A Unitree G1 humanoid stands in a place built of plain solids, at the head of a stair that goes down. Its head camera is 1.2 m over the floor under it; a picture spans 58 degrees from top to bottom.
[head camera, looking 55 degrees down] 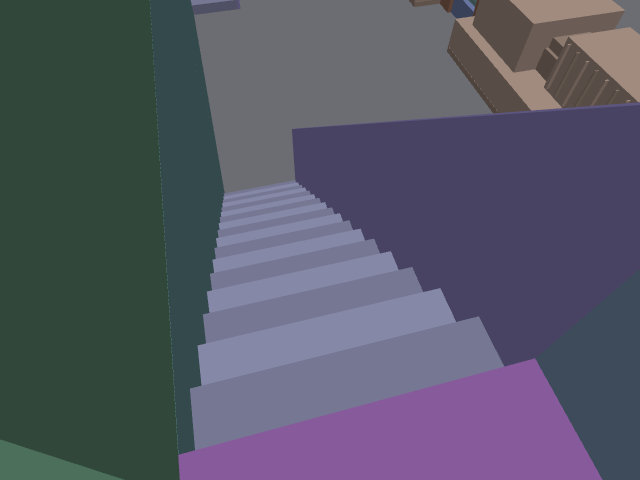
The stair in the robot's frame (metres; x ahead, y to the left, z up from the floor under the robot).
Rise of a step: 0.19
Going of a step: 0.23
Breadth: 1.00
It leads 14 degrees to the left of straight ahead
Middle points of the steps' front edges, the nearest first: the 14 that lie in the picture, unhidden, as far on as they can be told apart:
0.31 -0.13 0.00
0.53 -0.07 -0.19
0.74 -0.02 -0.38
0.96 0.04 -0.58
1.18 0.10 -0.77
1.40 0.15 -0.96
1.62 0.21 -1.15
1.84 0.27 -1.35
2.06 0.32 -1.54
2.28 0.38 -1.73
2.50 0.43 -1.92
2.71 0.49 -2.11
2.93 0.55 -2.31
3.15 0.60 -2.50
